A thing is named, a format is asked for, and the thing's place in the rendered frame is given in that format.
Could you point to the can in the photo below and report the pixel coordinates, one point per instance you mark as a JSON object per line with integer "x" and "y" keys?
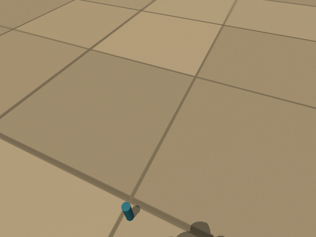
{"x": 127, "y": 210}

